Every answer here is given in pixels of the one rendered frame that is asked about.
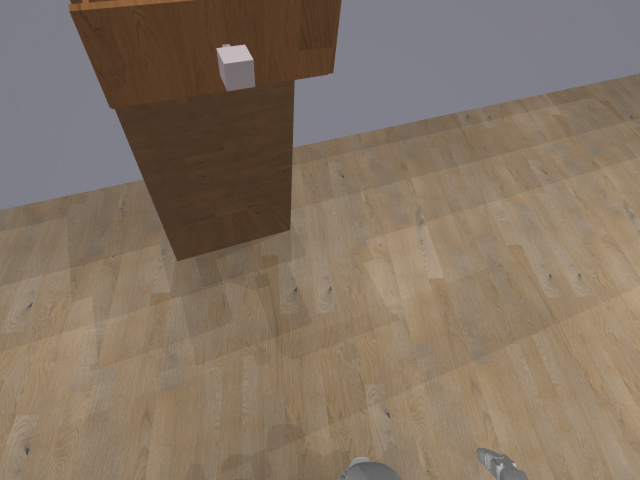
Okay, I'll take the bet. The drawer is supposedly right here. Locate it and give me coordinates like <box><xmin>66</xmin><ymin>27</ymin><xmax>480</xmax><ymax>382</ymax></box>
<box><xmin>69</xmin><ymin>0</ymin><xmax>342</xmax><ymax>109</ymax></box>

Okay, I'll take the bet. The handle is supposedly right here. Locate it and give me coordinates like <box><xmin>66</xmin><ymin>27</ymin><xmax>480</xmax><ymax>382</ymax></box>
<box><xmin>216</xmin><ymin>44</ymin><xmax>255</xmax><ymax>91</ymax></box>

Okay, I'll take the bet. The robot right hand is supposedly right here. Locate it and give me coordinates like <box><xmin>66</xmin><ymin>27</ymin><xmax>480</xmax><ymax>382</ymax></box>
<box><xmin>477</xmin><ymin>448</ymin><xmax>530</xmax><ymax>480</ymax></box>

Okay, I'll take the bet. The cabinet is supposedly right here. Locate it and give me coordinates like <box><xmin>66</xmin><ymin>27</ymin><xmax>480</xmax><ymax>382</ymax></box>
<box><xmin>70</xmin><ymin>0</ymin><xmax>295</xmax><ymax>261</ymax></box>

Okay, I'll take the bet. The right robot shin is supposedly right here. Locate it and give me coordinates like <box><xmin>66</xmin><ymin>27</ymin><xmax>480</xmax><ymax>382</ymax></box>
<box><xmin>347</xmin><ymin>457</ymin><xmax>369</xmax><ymax>470</ymax></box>

